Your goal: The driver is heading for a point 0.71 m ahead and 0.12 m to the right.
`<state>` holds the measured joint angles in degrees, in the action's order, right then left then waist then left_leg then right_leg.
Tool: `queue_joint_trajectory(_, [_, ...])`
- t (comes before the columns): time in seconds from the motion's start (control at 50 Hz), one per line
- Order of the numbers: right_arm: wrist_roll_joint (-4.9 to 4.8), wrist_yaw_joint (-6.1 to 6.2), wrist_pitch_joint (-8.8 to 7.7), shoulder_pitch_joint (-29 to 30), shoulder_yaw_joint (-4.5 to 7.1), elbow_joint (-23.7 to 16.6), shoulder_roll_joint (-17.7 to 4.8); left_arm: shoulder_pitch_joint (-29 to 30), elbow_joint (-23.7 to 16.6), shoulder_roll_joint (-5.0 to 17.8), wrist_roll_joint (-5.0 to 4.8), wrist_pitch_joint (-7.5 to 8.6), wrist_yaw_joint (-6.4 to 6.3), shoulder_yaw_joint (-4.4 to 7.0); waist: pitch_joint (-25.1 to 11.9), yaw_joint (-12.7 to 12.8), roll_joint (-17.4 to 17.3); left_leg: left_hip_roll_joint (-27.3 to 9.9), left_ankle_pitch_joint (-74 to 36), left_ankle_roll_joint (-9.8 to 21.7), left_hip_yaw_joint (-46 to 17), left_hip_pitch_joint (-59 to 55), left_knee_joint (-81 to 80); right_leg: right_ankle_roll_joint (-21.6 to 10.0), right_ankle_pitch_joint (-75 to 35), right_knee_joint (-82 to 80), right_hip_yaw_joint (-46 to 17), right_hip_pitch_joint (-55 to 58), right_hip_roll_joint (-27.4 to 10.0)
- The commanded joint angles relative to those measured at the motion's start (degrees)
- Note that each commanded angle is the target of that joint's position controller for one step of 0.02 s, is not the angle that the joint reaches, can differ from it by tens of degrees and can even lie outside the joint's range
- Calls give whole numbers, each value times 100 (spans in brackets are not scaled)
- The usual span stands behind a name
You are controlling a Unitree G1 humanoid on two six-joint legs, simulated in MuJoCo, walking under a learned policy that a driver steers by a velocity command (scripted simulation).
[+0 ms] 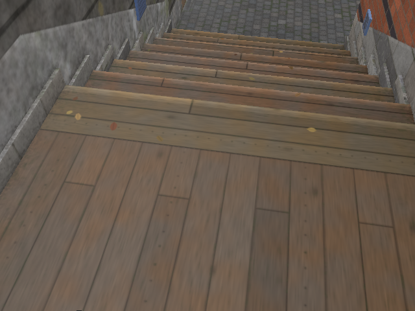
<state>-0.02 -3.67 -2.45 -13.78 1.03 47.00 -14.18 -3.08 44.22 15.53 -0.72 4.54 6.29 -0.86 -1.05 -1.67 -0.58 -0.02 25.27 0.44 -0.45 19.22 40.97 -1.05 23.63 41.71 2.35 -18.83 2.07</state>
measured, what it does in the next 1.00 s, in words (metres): lifts its right foot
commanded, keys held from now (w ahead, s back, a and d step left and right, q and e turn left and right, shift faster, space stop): no key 0.76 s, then w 0.24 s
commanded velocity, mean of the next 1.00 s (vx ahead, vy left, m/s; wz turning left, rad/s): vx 0.05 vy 0.00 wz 0.01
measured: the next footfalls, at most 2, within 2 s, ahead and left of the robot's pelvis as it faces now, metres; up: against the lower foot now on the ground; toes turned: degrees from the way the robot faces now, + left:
right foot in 1.14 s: +0.02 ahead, -0.14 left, +0.00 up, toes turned -3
left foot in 1.50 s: +0.44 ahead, +0.03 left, -0.16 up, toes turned +0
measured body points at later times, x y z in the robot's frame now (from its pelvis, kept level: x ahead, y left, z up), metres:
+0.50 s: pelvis -0.03 +0.02 +0.02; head +0.00 +0.02 +0.47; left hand +0.10 +0.28 -0.10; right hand +0.10 -0.25 -0.09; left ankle -0.05 +0.11 -0.72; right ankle -0.06 -0.10 -0.72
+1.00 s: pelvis -0.01 +0.01 +0.03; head +0.00 +0.00 +0.48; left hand +0.11 +0.26 -0.10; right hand -0.03 -0.25 -0.11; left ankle -0.05 +0.11 -0.72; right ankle -0.06 -0.12 -0.66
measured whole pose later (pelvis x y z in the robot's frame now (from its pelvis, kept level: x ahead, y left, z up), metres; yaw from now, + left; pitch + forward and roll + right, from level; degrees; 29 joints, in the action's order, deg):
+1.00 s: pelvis -0.01 +0.01 +0.03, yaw -1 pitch -3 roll +0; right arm 3.9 1.6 -5.4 -23.9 2.1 50.5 -13.1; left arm -12.3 49.3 14.2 5.9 3.5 0.4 2.6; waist 4.5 -3.9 0.2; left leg 1.3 16.0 5.3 2.4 3.7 21.5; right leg -4.4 27.3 52.7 -1.3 -18.0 -1.0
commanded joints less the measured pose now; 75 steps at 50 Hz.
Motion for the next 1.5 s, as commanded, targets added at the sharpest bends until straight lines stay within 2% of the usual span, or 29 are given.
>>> queue_joint_trajectory(0.02, [-1, -23, -39, 278, 240, -469, -802, -211, -171, 692, 63, 13, -16, 238, -698, 180, -2, -319, -3705, -149, -301, -378, -641, 57, -3463, -659, -390, 1079, -437])
queue_joint_trajectory(0.26, [83, -62, 87, 638, 382, -651, -903, 6, 0, 773, 50, -20, -174, 440, -199, -1, -49, -328, -2720, 110, -113, -800, -1261, 62, -1866, -1500, -353, 801, -379])
queue_joint_trajectory(0.76, [123, -142, 95, 323, 460, -276, -843, -416, 474, 558, 103, -215, -256, 405, 163, 118, -16, -250, -2676, 191, -63, -1098, -2032, 109, -1548, -2293, -286, 1308, -295])
queue_joint_trajectory(0.8, [264, -12, 113, -208, 711, -129, -1386, -692, 561, 965, 300, -209, -353, 569, 439, -40, -172, -359, 10, 655, -328, -1072, -2425, -115, 377, -1985, -113, 941, -97])
queue_joint_trajectory(0.82, [370, 90, 76, -538, 756, -57, -1431, -726, 573, 923, 419, -168, -433, 590, 695, -169, -247, -649, 1381, 1021, -746, -1035, -2662, -290, 1040, -1605, -180, 508, -112])
queue_joint_trajectory(0.84, [438, 233, -21, -853, 708, -4, -1258, -624, 500, 665, 493, -97, -536, 554, 762, -302, -526, -1193, 1778, 1445, -1440, -1265, -2909, -353, 802, -849, -186, 105, -144])
queue_joint_trajectory(0.86, [412, 360, -134, -986, 547, 28, -837, -515, 426, 323, 563, -38, -597, 453, 764, -389, -805, -1764, 1667, 1769, -2115, -1419, -3219, -317, 446, 79, -236, -166, -239])
queue_joint_trajectory(0.88, [417, 440, -252, -1173, 369, 20, -444, -220, 250, 141, 605, -10, -647, 388, 799, -518, -660, -2076, 1393, 1847, -2464, -1626, -3402, -328, 770, 958, -649, -767, -416])
queue_joint_trajectory(0.94, [304, 570, -429, -1183, 235, 105, -464, -129, -37, 108, 647, 17, -652, 364, 838, -423, -124, -1702, 826, 1689, -1853, -2091, -3258, -399, 685, 1415, -652, -1338, -419])
queue_joint_trajectory(0.98, [361, 592, -392, -1132, 150, 117, -415, -151, -114, -15, 727, 15, -581, 327, 899, -410, -214, -1372, 604, 1580, -1308, -1779, -3137, -356, 446, 1078, -347, -964, -441])
queue_joint_trajectory(1.0, [529, 594, -355, -1103, 104, 132, -370, -383, -100, -44, 733, 26, -540, 317, 941, -291, -312, -1370, 206, 1484, -1161, -1297, -2920, -340, -44, 1417, -480, -572, -547])
queue_joint_trajectory(1.06, [449, 522, -373, -583, 81, 25, -577, -991, -186, 34, 720, 48, -400, 331, 873, 139, -244, -1113, 511, 1356, -800, 39, -2321, -308, -489, 967, -175, 651, -422])
queue_joint_trajectory(1.08, [405, 466, -377, -309, 145, -23, -817, -1383, -151, 33, 678, 74, -365, 331, 825, 404, -95, -924, 710, 1334, -533, 633, -1832, -276, -664, 480, 164, 1470, -220])
queue_joint_trajectory(1.12, [522, 244, -341, -191, 299, -122, -1111, -3181, 461, 123, 640, 231, -343, 407, 682, 1026, 332, -335, 185, 1532, -32, 1511, 422, -112, -623, -393, 791, 2841, 375])
queue_joint_trajectory(1.14, [596, 160, -348, -207, 363, -245, -1039, -3745, 614, 315, 745, 273, -414, 431, 479, 1114, 597, 91, 621, 1355, 295, 1405, 2082, -204, -749, -1045, 254, 2900, 30])
queue_joint_trajectory(1.16, [638, -15, -368, -87, 230, -586, -344, -3716, 353, 926, 749, 364, -459, 405, 353, 964, 1224, 630, 1169, 997, -34, 2440, 3672, -1453, -1371, -2021, -2888, 3062, -1637])
queue_joint_trajectory(1.18, [491, -132, -449, 719, 34, -1160, 32, -3266, 328, 1080, 692, 513, -413, 424, 1500, 923, 971, 234, 690, 925, -1164, 4874, 3896, -2481, -88, -2517, -5066, 2649, -3001])
queue_joint_trajectory(1.2, [581, 25, -451, 932, 12, -1143, -107, -2693, 419, 676, 643, 512, -467, 335, 1746, 785, -137, -523, -173, 850, -1634, 5214, 3469, -2288, 1053, -2586, -4913, 2359, -3123])
queue_joint_trajectory(1.22, [609, 158, -430, 594, 40, -960, -262, -2323, 396, 404, 585, 478, -506, 260, 1344, 557, -458, -635, -788, 658, -1353, 4628, 3072, -2011, 1065, -2136, -3977, 2093, -2559])
queue_joint_trajectory(1.24, [670, 220, -390, 282, -11, -853, -243, -2014, 371, 86, 665, 420, -529, 156, 949, 328, -165, -651, -1154, 595, -1013, 3824, 2678, -1839, 502, -1974, -2905, 1603, -2031])
queue_joint_trajectory(1.26, [900, 189, -436, 247, -186, -693, 22, -1715, 190, -742, 724, 451, -686, -110, 1085, 385, 33, -833, -3211, 475, -937, 3065, 1236, -1295, -262, -1520, -1806, 924, -1266])
queue_joint_trajectory(1.28, [-595, 224, -395, 927, 215, -748, -638, -1429, 418, 221, -418, 287, -754, 280, 1365, 206, 429, -231, -3108, 262, -140, 2531, 1009, -803, -199, -1471, -1927, 83, -1071])
queue_joint_trajectory(1.3, [-557, 159, -405, 977, 117, -759, -573, -1441, 441, 132, -540, 238, -864, 225, 1467, 153, 112, -92, -4537, 117, 104, 1084, -72, -517, 326, -1260, -1054, -1310, -504])
queue_joint_trajectory(1.32, [-290, 90, -372, 828, 65, -635, -161, -1797, 634, 283, -439, 187, -942, 294, 1002, 176, 190, 234, -5547, 131, 370, -266, -478, -525, 177, -1301, -706, -1819, -430])
queue_joint_trajectory(1.34, [-198, 11, -309, 731, 7, -597, 28, -2070, 768, 406, -352, 171, -972, 350, 853, 185, 230, 307, -5945, 120, 352, -875, -487, -520, 258, -1201, -695, -1984, -493])
queue_joint_trajectory(1.38, [-176, -71, -226, 1233, -5, -831, -56, -2068, 903, 271, -331, 116, -964, 347, 882, 280, 431, 135, -5671, 239, 180, -525, -970, -500, 480, -721, -757, -1299, -561])
queue_joint_trajectory(1.44, [-106, -177, -360, 1623, 8, -880, -260, -2539, 1101, 46, -221, -35, -943, 346, 759, 472, 214, -265, -5200, 416, -114, 425, -2282, -524, -32, 537, -1025, 794, -711])
queue_joint_trajectory(1.48, [-119, -129, -410, 18, 168, -248, -448, -2341, 1158, 187, -117, -139, -869, 415, 230, -320, 51, -529, -5227, 767, -222, -909, -2956, -538, -1182, 2516, -829, 754, -550])
queue_joint_trajectory(1.5, [-57, -74, -342, -1170, 238, 108, -587, -2029, 1113, 139, -32, -95, -764, 446, -292, -970, -570, -890, -5839, 1221, -466, -2595, -2449, -339, 43, 4753, -428, -443, 54])
Keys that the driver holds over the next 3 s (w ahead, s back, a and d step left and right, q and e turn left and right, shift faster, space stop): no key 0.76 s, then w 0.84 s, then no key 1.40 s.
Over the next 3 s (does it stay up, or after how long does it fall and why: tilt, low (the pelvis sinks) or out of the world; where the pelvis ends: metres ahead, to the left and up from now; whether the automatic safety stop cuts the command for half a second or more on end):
stays up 0.45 -0.11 -0.14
